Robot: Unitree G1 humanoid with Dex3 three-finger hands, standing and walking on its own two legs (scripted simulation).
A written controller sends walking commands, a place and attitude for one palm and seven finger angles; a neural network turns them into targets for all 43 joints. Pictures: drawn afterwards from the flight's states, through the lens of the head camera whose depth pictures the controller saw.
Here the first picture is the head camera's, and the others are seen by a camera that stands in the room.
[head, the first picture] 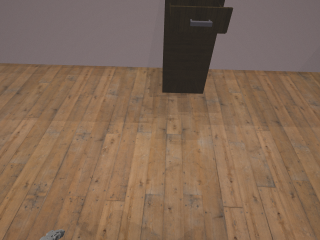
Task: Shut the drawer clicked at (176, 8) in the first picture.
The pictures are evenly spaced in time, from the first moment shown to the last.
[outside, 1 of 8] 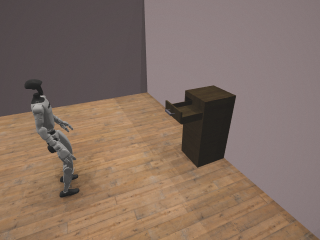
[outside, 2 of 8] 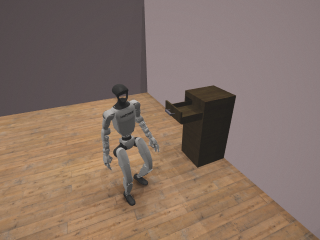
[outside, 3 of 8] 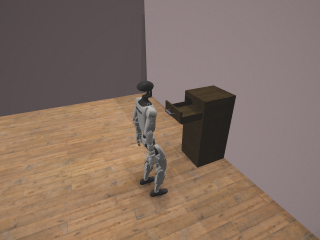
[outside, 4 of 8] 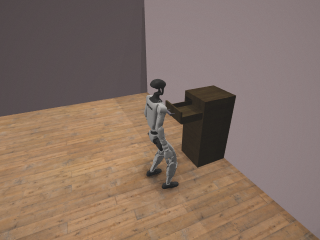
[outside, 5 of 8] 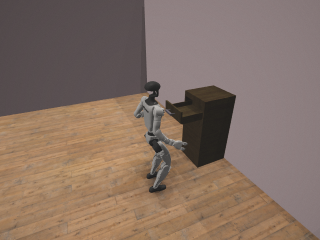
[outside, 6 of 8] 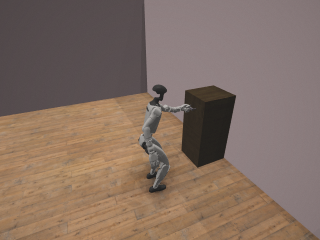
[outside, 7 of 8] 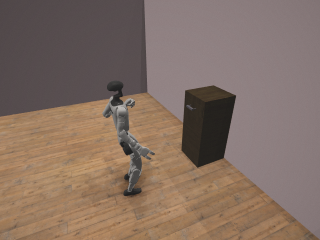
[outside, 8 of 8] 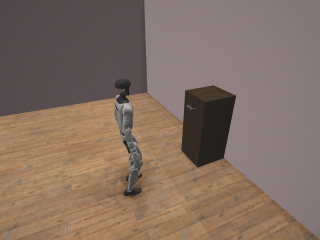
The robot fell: no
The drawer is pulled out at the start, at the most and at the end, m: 0.29 0.29 0.00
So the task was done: yes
